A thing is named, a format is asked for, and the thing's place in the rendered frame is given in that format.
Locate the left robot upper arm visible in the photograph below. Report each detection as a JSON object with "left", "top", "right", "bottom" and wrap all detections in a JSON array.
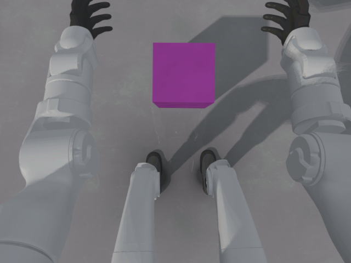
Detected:
[{"left": 0, "top": 128, "right": 100, "bottom": 263}]

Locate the carton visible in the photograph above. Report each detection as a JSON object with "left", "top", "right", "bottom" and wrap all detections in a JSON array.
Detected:
[{"left": 152, "top": 43, "right": 216, "bottom": 108}]

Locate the left robot forearm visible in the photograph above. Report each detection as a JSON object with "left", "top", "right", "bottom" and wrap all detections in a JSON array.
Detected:
[{"left": 19, "top": 26, "right": 98, "bottom": 175}]

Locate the right robot upper arm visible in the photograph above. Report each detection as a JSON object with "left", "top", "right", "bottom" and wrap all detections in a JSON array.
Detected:
[{"left": 286, "top": 131, "right": 351, "bottom": 263}]

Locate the right robot forearm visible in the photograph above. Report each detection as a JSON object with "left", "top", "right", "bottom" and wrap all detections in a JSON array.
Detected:
[{"left": 280, "top": 27, "right": 351, "bottom": 136}]

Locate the robot right hand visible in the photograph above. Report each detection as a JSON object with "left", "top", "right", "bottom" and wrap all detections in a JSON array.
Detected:
[{"left": 261, "top": 0, "right": 311, "bottom": 46}]

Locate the right robot shin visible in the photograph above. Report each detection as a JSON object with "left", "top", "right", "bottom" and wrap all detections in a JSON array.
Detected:
[{"left": 206, "top": 159, "right": 237, "bottom": 184}]

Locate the robot left hand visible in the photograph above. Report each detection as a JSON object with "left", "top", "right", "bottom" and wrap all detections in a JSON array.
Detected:
[{"left": 70, "top": 0, "right": 112, "bottom": 39}]

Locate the left robot thigh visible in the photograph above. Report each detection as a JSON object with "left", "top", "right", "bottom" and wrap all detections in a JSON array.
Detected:
[{"left": 111, "top": 168, "right": 160, "bottom": 263}]

